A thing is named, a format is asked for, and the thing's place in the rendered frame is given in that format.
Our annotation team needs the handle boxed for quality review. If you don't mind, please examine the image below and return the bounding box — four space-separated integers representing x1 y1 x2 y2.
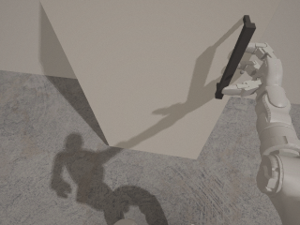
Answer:
215 15 256 99

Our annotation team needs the fridge door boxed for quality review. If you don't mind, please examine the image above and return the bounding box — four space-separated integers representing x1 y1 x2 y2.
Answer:
39 0 281 159

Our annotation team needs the right robot forearm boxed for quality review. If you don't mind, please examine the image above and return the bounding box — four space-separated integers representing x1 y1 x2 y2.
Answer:
254 85 300 160

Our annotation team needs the robot right upper arm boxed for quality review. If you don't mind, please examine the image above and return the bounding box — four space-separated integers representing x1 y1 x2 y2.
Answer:
256 154 300 225

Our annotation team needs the right robot hand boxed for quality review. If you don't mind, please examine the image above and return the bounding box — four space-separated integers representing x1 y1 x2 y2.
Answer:
221 42 283 98

